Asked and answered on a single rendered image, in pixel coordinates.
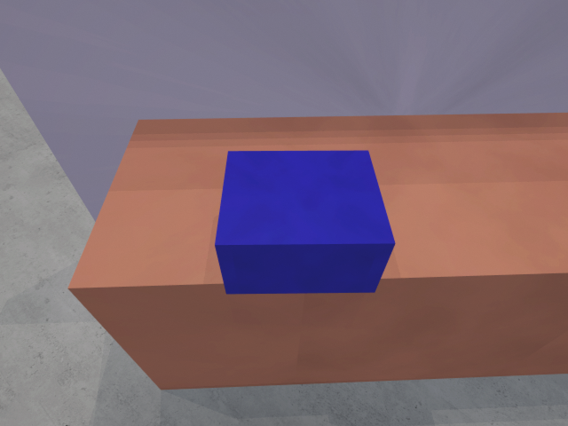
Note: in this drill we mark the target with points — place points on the carton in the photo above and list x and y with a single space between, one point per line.
293 222

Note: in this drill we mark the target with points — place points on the pedestal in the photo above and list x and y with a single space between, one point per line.
475 286

